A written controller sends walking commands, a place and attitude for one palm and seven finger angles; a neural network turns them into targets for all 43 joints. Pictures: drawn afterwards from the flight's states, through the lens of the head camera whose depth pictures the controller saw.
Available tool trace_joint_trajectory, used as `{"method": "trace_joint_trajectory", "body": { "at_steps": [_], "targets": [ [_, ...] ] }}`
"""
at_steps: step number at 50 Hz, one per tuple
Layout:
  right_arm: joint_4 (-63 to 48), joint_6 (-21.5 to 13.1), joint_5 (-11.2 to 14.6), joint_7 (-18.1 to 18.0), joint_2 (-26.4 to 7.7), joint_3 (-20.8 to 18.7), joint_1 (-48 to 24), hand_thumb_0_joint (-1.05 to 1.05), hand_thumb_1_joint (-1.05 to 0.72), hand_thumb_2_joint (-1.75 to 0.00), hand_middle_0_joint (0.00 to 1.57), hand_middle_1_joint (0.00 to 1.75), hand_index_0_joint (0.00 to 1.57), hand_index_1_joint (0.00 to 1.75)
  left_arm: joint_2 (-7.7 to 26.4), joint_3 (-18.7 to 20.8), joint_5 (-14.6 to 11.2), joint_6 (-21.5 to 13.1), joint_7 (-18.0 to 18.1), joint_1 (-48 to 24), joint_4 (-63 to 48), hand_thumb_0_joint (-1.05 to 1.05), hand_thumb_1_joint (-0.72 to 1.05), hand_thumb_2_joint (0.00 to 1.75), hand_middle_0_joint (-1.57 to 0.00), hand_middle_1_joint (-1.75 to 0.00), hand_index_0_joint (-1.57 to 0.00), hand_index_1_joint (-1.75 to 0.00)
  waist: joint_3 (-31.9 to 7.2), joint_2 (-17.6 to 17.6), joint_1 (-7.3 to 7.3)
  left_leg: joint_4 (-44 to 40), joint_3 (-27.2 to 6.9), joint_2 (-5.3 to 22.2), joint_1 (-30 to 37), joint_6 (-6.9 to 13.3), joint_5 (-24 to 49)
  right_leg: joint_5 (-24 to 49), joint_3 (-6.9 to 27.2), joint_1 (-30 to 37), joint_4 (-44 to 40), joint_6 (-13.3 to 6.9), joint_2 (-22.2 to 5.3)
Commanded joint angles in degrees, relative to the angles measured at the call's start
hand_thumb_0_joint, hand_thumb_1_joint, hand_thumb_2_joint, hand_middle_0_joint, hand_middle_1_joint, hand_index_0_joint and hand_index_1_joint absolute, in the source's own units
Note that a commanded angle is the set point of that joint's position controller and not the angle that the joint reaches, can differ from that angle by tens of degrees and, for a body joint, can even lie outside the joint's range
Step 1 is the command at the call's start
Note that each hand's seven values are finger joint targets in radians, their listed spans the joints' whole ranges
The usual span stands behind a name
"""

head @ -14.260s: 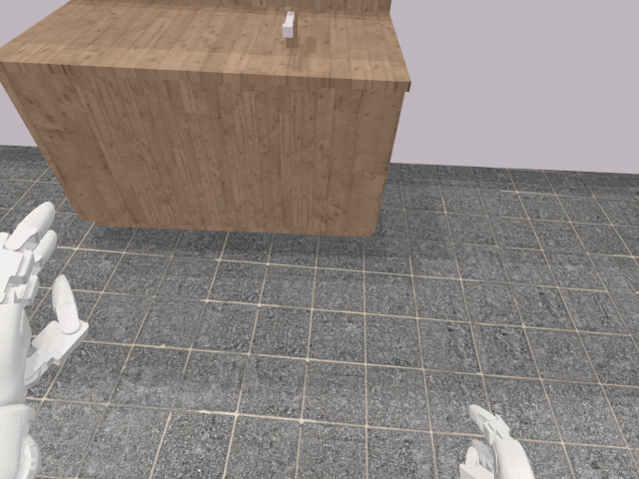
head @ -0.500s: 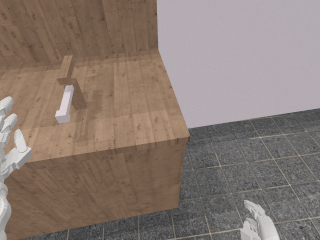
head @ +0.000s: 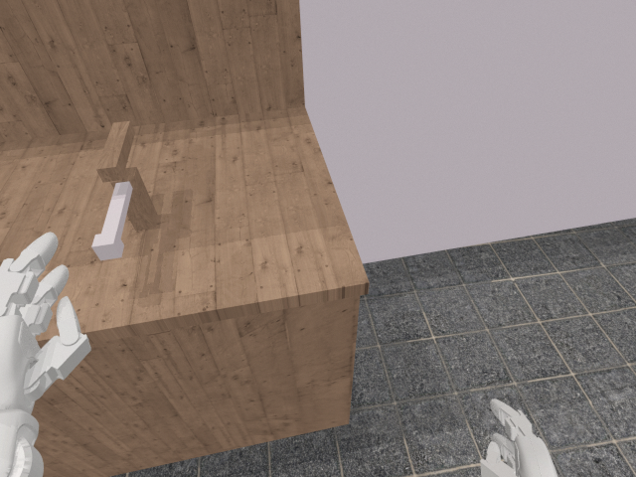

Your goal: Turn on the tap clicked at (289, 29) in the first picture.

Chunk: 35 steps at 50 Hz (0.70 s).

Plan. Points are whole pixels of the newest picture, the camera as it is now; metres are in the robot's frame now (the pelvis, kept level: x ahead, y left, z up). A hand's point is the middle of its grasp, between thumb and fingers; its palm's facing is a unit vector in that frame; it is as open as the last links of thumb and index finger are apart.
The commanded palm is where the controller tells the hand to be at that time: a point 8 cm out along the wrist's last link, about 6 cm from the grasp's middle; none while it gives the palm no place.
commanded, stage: turn the palm inward beside the body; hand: left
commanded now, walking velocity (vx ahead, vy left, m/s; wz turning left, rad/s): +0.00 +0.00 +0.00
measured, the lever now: (108, 246) +0.37 +0.34 +0.10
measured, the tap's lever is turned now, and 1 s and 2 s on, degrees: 0 0 0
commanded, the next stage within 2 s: reach beside the lever's end, fingers flat in 1.14 s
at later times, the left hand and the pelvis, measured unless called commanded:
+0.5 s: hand (59, 376) +0.16 +0.26 +0.15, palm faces +0.45 -0.88 -0.17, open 7.5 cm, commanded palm +0.11 +0.30 +0.16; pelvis -0.02 +0.03 +0.00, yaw +1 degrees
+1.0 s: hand (77, 373) +0.17 +0.24 +0.15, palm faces +0.46 -0.88 -0.14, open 7.5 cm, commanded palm +0.12 +0.29 +0.16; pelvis -0.01 +0.02 +0.00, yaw +1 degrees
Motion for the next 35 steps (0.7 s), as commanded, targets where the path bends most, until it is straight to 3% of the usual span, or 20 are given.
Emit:
{"method": "trace_joint_trajectory", "body": {
  "at_steps": [1, 2, 6, 7, 8, 10, 13, 15, 17, 18, 22, 23, 26, 28, 31, 32, 33, 34, 35],
  "targets": [
    [-9.2, -5.0, 0.0, -0.1, -5.3, -1.2, -6.4, 0.00, -0.90, -0.90, 0.20, 0.30, 0.20, 0.30, 10.1, 6.4, 0.4, -5.4, 2.6, -4.1, -13.0, 0.00, 0.90, 0.90, -0.20, -0.30, -0.20, -0.30, -6.3, 2.6, 0.40, -3.0, 0.5, 2.0, 0.4, 1.8, 14.4, 21.7, 7.5, 5.2, -7.1, 7.4, -8.1],
    [-9.1, -5.0, 0.1, -0.2, -5.3, -1.0, -6.7, 0.00, -0.90, -0.90, 0.20, 0.30, 0.20, 0.30, 10.6, 7.0, 0.8, -4.9, 3.2, -3.7, -13.3, 0.00, 0.90, 0.90, -0.20, -0.30, -0.20, -0.30, -6.0, 2.9, 0.91, -3.4, 0.6, 2.0, 0.6, 1.8, 14.5, 20.1, 6.8, 5.0, -7.2, 6.9, -7.6],
    [-10.0, -5.0, 0.2, -0.5, -5.4, -0.7, -7.4, 0.00, -0.90, -0.90, 0.20, 0.30, 0.20, 0.30, 7.5, 4.1, -0.4, -2.4, 3.1, -2.6, -12.4, 0.00, 0.90, 0.90, -0.20, -0.30, -0.20, -0.30, -5.0, -1.6, 0.56, -4.1, 0.3, 2.1, -0.5, 2.0, 12.5, 16.9, 6.5, 5.1, -8.4, 7.2, -7.5],
    [-9.8, -5.0, 0.5, -0.6, -5.3, -0.5, -7.9, 0.00, -0.90, -0.90, 0.20, 0.30, 0.20, 0.30, 7.4, 3.9, -0.3, -1.7, 3.2, -2.5, -12.1, 0.00, 0.90, 0.90, -0.20, -0.30, -0.20, -0.30, -3.2, -0.5, 0.64, -4.6, 0.3, 2.1, -0.4, 2.0, 11.5, 13.8, 6.2, 3.9, -9.1, 6.7, -7.0],
    [-10.0, -5.1, 0.4, -0.7, -5.3, -0.5, -7.9, 0.00, -0.90, -0.90, 0.20, 0.30, 0.20, 0.30, 6.4, 2.8, -0.6, -1.5, 3.1, -3.3, -12.6, 0.00, 0.90, 0.90, -0.20, -0.30, -0.20, -0.30, -3.6, -1.9, 0.38, -5.0, 0.0, 2.1, -0.1, 2.0, 11.0, 12.2, 5.7, 3.9, -9.0, 6.6, -6.8],
    [-10.3, -5.4, 0.4, -1.0, -5.4, -0.3, -8.5, 0.00, -0.90, -0.90, 0.20, 0.30, 0.20, 0.30, 6.2, 1.9, -0.7, -0.7, 3.2, -4.1, -13.0, 0.00, 0.90, 0.90, -0.20, -0.30, -0.20, -0.30, -2.3, -1.6, 0.36, -5.5, -0.3, 2.2, -0.2, 2.1, 9.3, 8.2, 5.7, 2.8, -9.8, 6.4, -6.5],
    [-10.5, -5.9, 0.3, -1.0, -5.1, 0.1, -9.3, 0.00, -0.90, -0.90, 0.20, 0.30, 0.20, 0.30, 5.8, 0.3, 0.2, -0.6, 4.2, -5.6, -15.6, 0.00, 0.90, 0.90, -0.20, -0.30, -0.20, -0.30, -1.9, 2.1, 0.45, -6.3, -0.7, 2.1, 0.8, 2.0, 6.9, 3.1, 5.3, 1.3, -10.3, 5.7, -6.2],
    [-10.6, -6.1, 0.0, -0.9, -5.0, 0.2, -9.4, 0.00, -0.90, -0.90, 0.20, 0.30, 0.20, 0.30, 5.6, 0.0, 0.6, -1.0, 4.9, -4.5, -16.0, 0.00, 0.90, 0.90, -0.20, -0.30, -0.20, -0.30, -2.2, 0.0, 0.53, -6.4, -1.1, 2.2, 0.7, 2.0, 7.0, 2.9, 4.9, 1.4, -10.0, 5.7, -6.0],
    [-10.3, -6.1, -0.1, -0.8, -5.0, 0.3, -9.3, 0.00, -0.90, -0.90, 0.20, 0.30, 0.20, 0.30, 6.7, 1.2, 1.0, -1.2, 5.6, -3.7, -17.5, 0.00, 0.90, 0.90, -0.20, -0.30, -0.20, -0.30, -3.2, 2.3, 1.12, -6.6, -1.1, 2.2, 1.5, 1.8, 7.8, 3.6, 4.2, 1.6, -9.4, 5.3, -5.6],
    [-10.7, -6.2, -0.1, -0.6, -4.8, 0.4, -9.2, 0.00, -0.90, -0.90, 0.20, 0.30, 0.20, 0.30, 5.1, -0.2, 0.9, -1.4, 5.6, -3.5, -17.8, 0.00, 0.90, 0.90, -0.20, -0.30, -0.20, -0.30, -3.4, 1.5, 0.78, -6.8, -1.3, 2.2, 1.6, 1.6, 8.1, 4.0, 3.7, 1.8, -8.8, 5.2, -5.5],
    [-10.3, -6.0, -0.1, -0.6, -5.0, 0.6, -9.6, 0.00, -0.90, -0.90, 0.20, 0.30, 0.20, 0.30, 4.6, 0.3, 0.2, -0.1, 5.9, -1.1, -16.2, 0.00, 0.90, 0.90, -0.20, -0.30, -0.20, -0.30, -1.6, 2.1, 1.11, -7.1, -1.5, 2.2, 0.8, 1.4, 6.8, 3.3, 3.6, 1.5, -9.4, 5.1, -5.4],
    [-10.6, -5.9, 0.0, -0.7, -4.7, 0.8, -9.8, 0.00, -0.90, -0.90, 0.20, 0.30, 0.20, 0.30, 2.5, -1.9, -0.2, 0.3, 5.6, -1.5, -16.4, 0.00, 0.90, 0.90, -0.20, -0.30, -0.20, -0.30, -1.0, 1.3, 0.47, -7.1, -1.5, 2.2, 0.7, 1.5, 6.3, 3.1, 3.5, 1.3, -9.5, 5.2, -5.5],
    [-10.8, -5.8, 0.0, -0.9, -5.0, 0.6, -10.1, 0.00, -0.90, -0.90, 0.20, 0.30, 0.20, 0.30, 2.7, -1.9, -0.7, 1.7, 5.6, -1.1, -17.1, 0.00, 0.90, 0.90, -0.20, -0.30, -0.20, -0.30, -1.5, 0.0, 0.66, -7.1, -1.7, 2.3, 0.7, 1.6, 6.0, 2.6, 3.7, 1.9, -9.9, 5.3, -5.6],
    [-11.0, -5.8, 0.1, -0.9, -4.8, 0.8, -10.0, 0.00, -0.90, -0.90, 0.20, 0.30, 0.20, 0.30, 2.1, -2.6, -0.4, 1.9, 5.8, -1.6, -18.7, 0.00, 0.90, 0.90, -0.20, -0.30, -0.20, -0.30, -1.7, 1.7, 0.64, -7.6, -2.0, 2.2, 1.4, 1.2, 6.4, 3.0, 3.2, 1.8, -9.4, 5.0, -5.5],
    [-10.9, -6.0, -0.3, -0.8, -5.0, 0.7, -9.4, 0.00, -0.90, -0.90, 0.20, 0.30, 0.20, 0.30, 3.2, -1.8, -0.2, 1.5, 6.4, -2.1, -19.8, 0.00, 0.90, 0.90, -0.20, -0.30, -0.20, -0.30, -2.6, 0.9, 0.63, -7.2, -2.1, 2.3, 2.1, 1.0, 9.1, 5.4, 3.0, 2.3, -8.9, 5.0, -5.4],
    [-10.4, -6.1, -0.2, -0.9, -5.0, 0.6, -9.4, 0.00, -0.90, -0.90, 0.20, 0.30, 0.20, 0.30, 4.5, -0.4, 0.1, 1.4, 6.9, -2.3, -20.4, 0.00, 0.90, 0.90, -0.20, -0.30, -0.20, -0.30, -2.9, 2.7, 1.04, -7.2, -2.1, 2.3, 2.5, 0.8, 9.8, 5.8, 3.0, 2.3, -8.9, 4.8, -5.2],
    [-10.6, -6.1, -0.3, -0.8, -4.7, 0.7, -9.3, 0.00, -0.90, -0.90, 0.20, 0.30, 0.20, 0.30, 2.6, -2.0, -0.2, 1.2, 6.8, -2.6, -20.3, 0.00, 0.90, 0.90, -0.20, -0.30, -0.20, -0.30, -2.5, 2.3, 0.66, -7.1, -2.2, 2.2, 2.5, 0.6, 9.9, 5.9, 2.8, 2.1, -8.6, 4.8, -5.3],
    [-10.5, -6.2, -0.3, -0.8, -4.8, 0.7, -9.2, 0.00, -0.90, -0.90, 0.20, 0.30, 0.20, 0.30, 2.8, -1.6, -0.4, 1.2, 6.8, -2.2, -19.4, 0.00, 0.90, 0.90, -0.20, -0.30, -0.20, -0.30, -2.3, 1.0, 0.68, -7.1, -2.2, 2.3, 2.2, 0.7, 9.9, 6.2, 2.8, 2.2, -8.8, 4.9, -5.2],
    [-10.3, -6.1, -0.2, -0.8, -4.8, 0.7, -9.4, 0.00, -0.90, -0.90, 0.20, 0.30, 0.20, 0.30, 2.2, -2.1, -0.6, 1.4, 6.7, -2.2, -18.9, 0.00, 0.90, 0.90, -0.20, -0.30, -0.20, -0.30, -2.4, 2.0, 0.67, -7.1, -2.0, 2.3, 2.3, 0.7, 9.4, 5.7, 3.0, 2.2, -9.0, 4.9, -5.3]
  ]
}}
